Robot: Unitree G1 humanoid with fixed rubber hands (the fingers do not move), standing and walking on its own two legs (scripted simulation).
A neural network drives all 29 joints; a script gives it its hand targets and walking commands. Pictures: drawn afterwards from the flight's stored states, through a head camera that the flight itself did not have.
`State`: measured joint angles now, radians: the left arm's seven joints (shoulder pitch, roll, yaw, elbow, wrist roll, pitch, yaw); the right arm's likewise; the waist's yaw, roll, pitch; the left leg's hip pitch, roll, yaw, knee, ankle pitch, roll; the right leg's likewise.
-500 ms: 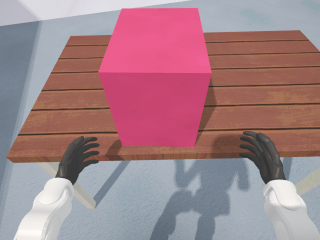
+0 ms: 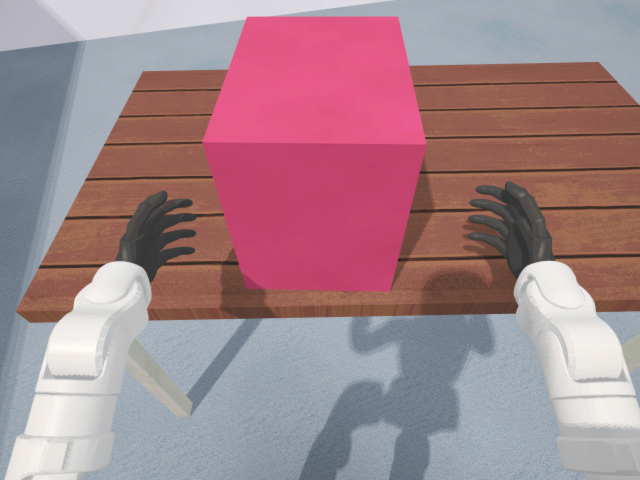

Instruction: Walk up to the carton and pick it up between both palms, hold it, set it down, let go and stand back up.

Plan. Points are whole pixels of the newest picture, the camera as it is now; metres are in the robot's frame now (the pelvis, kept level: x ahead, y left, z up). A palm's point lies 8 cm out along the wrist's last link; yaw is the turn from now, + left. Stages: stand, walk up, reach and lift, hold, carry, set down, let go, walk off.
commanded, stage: reach and lift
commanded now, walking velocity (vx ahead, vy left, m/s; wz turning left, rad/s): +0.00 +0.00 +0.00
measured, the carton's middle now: (319, 156) +0.55 +0.05 +0.08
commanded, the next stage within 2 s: none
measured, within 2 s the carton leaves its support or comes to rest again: neither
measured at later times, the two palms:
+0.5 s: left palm (143, 191) +0.38 +0.24 +0.17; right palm (523, 172) +0.42 -0.19 +0.18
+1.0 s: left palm (156, 126) +0.44 +0.23 +0.21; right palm (528, 108) +0.46 -0.18 +0.23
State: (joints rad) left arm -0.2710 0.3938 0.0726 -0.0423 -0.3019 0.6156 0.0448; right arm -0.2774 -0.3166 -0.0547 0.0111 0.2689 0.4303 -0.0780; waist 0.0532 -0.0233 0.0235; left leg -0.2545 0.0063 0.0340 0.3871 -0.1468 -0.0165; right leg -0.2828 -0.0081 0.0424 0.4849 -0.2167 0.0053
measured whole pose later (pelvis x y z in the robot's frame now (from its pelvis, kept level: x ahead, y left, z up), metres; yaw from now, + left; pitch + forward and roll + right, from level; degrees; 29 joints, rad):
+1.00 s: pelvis +0.01 +0.00 +0.00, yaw +0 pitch +2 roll +2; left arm -1.12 0.39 0.02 1.06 -0.39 0.39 0.09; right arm -1.14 -0.37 -0.05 1.02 0.28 0.40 -0.05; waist 0.04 -0.04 -0.04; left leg -0.25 0.01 0.03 0.39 -0.16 -0.02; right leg -0.28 -0.01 0.04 0.48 -0.23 0.01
